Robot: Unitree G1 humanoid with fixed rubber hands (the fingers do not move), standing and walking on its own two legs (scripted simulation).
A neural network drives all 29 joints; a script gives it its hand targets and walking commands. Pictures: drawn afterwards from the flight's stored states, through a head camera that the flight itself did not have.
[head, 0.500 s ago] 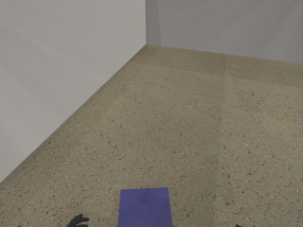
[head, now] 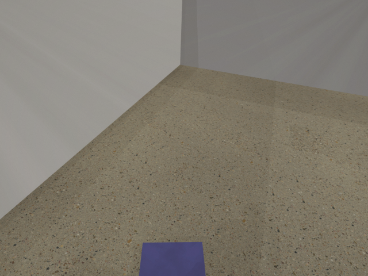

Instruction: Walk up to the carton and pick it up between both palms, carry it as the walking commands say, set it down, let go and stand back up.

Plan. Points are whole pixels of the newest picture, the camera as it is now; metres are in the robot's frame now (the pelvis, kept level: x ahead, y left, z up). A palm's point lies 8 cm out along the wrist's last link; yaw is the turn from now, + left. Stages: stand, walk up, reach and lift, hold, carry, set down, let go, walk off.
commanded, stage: stand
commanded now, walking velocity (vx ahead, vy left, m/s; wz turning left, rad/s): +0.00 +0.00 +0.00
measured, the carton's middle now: out of the picture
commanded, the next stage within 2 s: none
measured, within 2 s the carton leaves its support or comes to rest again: neither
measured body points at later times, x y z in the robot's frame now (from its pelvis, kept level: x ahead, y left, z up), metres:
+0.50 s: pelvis -0.02 +0.01 +0.01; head -0.05 +0.03 +0.46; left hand -0.05 +0.23 -0.16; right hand -0.06 -0.20 -0.15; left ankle -0.07 +0.13 -0.72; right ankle -0.11 -0.10 -0.72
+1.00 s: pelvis -0.05 +0.01 +0.01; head -0.08 +0.02 +0.46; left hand -0.12 +0.21 -0.15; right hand -0.11 -0.18 -0.15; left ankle -0.07 +0.13 -0.72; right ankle -0.11 -0.10 -0.72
